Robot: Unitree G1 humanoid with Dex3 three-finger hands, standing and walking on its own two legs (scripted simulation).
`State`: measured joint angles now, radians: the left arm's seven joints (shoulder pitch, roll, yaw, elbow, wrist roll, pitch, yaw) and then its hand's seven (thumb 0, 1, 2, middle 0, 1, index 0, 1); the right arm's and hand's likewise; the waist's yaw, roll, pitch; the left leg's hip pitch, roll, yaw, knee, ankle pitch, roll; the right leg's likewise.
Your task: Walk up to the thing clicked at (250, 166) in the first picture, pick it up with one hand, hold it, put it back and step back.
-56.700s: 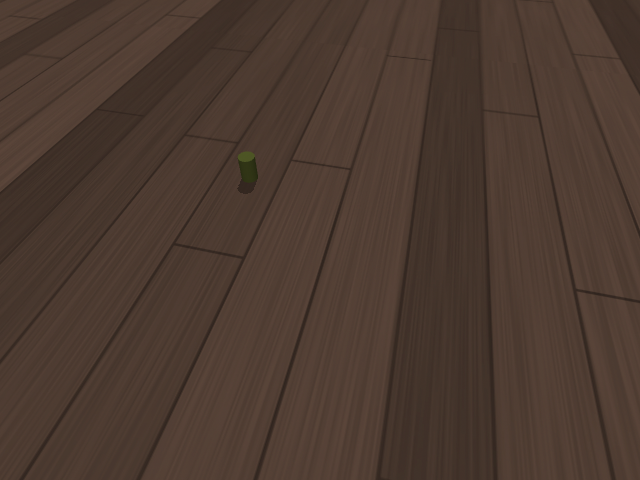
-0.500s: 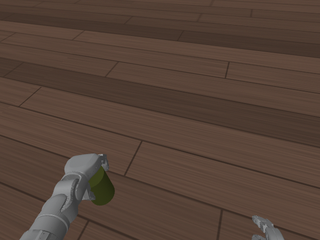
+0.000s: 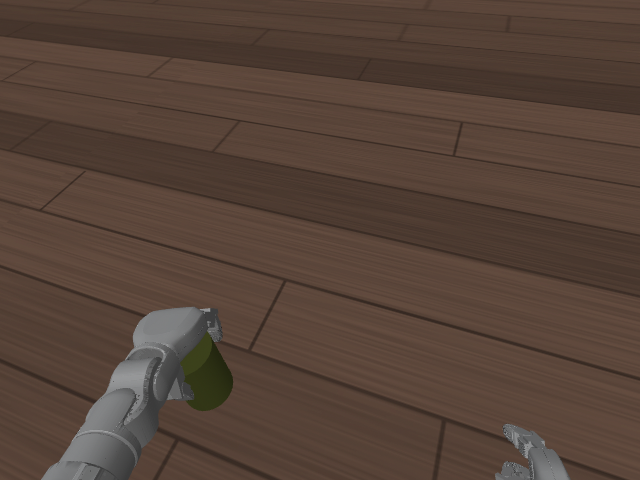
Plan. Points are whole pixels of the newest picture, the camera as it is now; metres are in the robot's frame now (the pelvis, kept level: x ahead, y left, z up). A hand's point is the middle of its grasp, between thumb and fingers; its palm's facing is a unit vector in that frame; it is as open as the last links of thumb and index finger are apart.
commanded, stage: hold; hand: left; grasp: from above
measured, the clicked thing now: (197, 369) +0.31 +0.21 -0.09
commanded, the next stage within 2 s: crouch in 0.22 s
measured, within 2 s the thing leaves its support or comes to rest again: neither
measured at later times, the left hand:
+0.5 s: hand (184, 365) +0.29 +0.22 -0.05, palm faces -0.44 -0.06 -0.90, open 10.3 cm
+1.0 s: hand (227, 383) +0.35 +0.22 -0.27, palm faces -0.40 +0.03 -0.92, open 10.3 cm
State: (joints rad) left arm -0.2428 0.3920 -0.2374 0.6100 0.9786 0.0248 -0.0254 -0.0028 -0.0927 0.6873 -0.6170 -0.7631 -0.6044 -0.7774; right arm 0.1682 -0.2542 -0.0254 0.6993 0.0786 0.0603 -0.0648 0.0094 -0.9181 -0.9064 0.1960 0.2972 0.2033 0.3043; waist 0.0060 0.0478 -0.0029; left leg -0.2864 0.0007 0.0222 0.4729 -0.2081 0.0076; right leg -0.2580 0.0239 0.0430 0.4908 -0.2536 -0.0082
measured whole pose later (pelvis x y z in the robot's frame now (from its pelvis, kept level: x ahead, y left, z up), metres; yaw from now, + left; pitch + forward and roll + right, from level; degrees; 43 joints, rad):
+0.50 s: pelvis +0.00 +0.00 +0.00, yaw +0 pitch +1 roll +0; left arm -0.26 0.38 -0.24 0.67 0.99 0.02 0.02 0.00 -0.08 0.69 -0.59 -0.78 -0.58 -0.80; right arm 0.18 -0.25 -0.03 0.69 0.08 0.07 -0.06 0.01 -0.91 -0.91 0.20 0.30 0.20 0.30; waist -0.01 0.04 0.00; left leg -0.29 0.00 0.02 0.47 -0.21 0.01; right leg -0.26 0.02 0.04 0.49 -0.25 -0.01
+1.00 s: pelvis -0.05 +0.01 -0.16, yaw +0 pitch +27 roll -2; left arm -0.69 0.39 -0.14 1.21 1.14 0.00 0.37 0.00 -0.09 0.72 -0.56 -0.82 -0.56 -0.82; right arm 0.25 -0.27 -0.07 0.74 -0.02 0.01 -0.02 0.01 -0.91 -0.90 0.20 0.30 0.20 0.30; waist -0.13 0.03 -0.18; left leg -1.39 0.01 -0.01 1.42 -0.50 0.02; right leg -1.33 0.04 -0.01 1.41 -0.55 0.01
